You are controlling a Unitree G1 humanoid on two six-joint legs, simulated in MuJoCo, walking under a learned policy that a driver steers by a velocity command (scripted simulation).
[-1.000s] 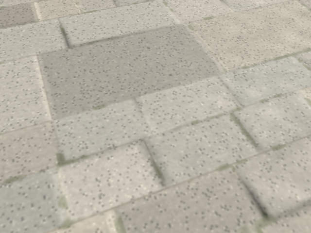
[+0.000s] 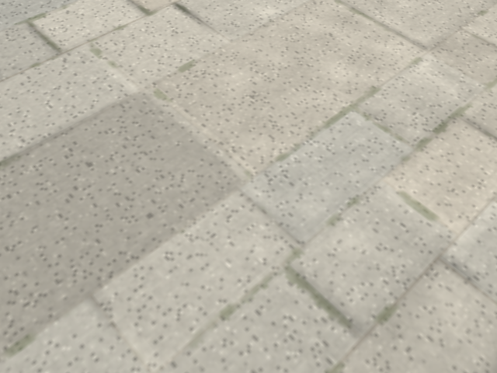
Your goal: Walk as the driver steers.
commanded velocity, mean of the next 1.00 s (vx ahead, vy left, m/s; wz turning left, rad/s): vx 0.04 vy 0.00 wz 0.52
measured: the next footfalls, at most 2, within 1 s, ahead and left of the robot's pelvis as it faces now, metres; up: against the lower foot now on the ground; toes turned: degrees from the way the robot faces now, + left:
right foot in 0.18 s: +0.11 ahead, -0.11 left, +0.00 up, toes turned +8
left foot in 0.60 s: +0.00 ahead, +0.09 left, +0.00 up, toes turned +23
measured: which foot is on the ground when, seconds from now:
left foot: down 0.00-0.18, up 0.20-0.58, down 0.60-1.00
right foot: up 0.00-0.16, down 0.18-0.60, up 0.62-1.00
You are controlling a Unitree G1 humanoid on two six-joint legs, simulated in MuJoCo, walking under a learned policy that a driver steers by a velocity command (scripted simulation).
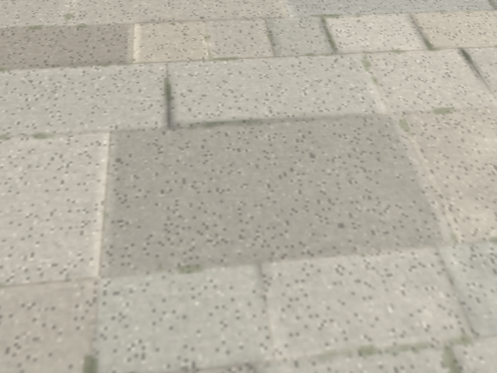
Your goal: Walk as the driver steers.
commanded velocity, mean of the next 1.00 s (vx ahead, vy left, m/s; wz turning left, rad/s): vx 0.41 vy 0.00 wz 0.21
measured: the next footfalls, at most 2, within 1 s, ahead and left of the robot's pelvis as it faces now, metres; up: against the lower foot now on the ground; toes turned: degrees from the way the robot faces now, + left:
right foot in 0.14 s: +0.07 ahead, -0.12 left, +0.00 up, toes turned +10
left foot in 0.60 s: +0.30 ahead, +0.14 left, +0.00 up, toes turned +12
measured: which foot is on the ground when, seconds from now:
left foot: down 0.00-0.14, up 0.16-0.58, down 0.60-1.00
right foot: up 0.00-0.12, down 0.14-0.62, up 0.64-1.00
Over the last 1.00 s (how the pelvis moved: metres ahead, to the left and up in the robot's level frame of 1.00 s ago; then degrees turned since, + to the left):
-0.01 0.01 0.00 35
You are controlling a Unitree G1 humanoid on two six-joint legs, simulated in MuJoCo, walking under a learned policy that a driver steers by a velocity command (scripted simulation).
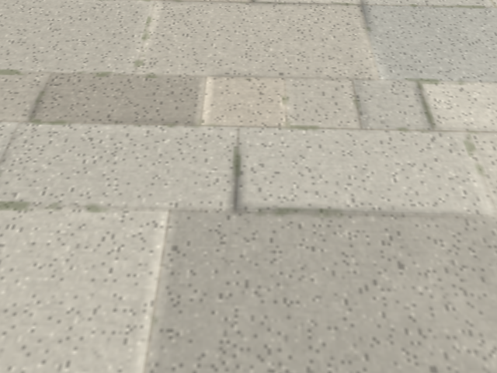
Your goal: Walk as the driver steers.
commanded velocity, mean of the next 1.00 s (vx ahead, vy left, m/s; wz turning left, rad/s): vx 0.50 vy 0.00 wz -0.08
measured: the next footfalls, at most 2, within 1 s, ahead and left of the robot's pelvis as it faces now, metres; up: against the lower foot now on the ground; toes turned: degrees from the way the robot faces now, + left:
right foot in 0.12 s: +0.25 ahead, -0.10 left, +0.00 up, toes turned -3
left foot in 0.68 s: +0.55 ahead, +0.08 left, +0.00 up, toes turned +4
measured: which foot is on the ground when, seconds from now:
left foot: down 0.00-0.12, up 0.14-0.66, down 0.68-1.00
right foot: up 0.00-0.10, down 0.12-0.70, up 0.72-1.00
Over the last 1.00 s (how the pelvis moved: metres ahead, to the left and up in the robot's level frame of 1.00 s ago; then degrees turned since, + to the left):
0.38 0.08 0.00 10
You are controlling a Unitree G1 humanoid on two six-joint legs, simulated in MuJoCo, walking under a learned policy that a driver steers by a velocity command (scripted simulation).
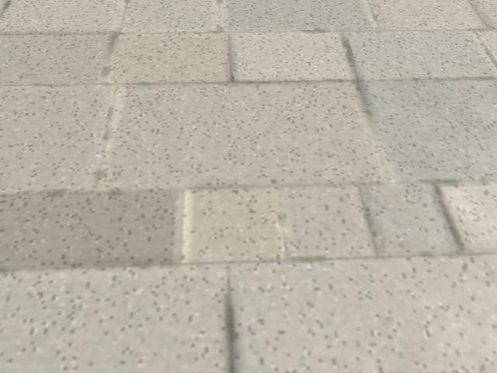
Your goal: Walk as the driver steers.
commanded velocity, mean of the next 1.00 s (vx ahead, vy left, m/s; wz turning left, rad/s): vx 0.50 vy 0.00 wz -0.50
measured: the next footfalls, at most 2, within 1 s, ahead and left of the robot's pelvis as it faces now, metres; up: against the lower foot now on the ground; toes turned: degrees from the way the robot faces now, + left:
right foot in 0.22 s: +0.27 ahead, -0.09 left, +0.00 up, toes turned -13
left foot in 0.76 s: +0.63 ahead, -0.04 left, +0.00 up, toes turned -28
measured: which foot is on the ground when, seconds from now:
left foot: down 0.00-0.24, up 0.26-0.74, down 0.76-1.00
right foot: up 0.00-0.20, down 0.22-0.78, up 0.80-1.00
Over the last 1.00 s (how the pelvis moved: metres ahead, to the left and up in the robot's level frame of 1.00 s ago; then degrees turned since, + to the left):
0.56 0.02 0.01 -6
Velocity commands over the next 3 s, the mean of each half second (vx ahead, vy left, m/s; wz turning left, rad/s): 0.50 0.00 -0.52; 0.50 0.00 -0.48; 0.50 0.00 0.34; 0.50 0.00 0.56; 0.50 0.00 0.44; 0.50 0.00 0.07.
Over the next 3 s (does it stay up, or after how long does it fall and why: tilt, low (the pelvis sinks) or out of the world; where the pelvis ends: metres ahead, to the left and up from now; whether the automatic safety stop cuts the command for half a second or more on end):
stays up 1.51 -0.16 0.00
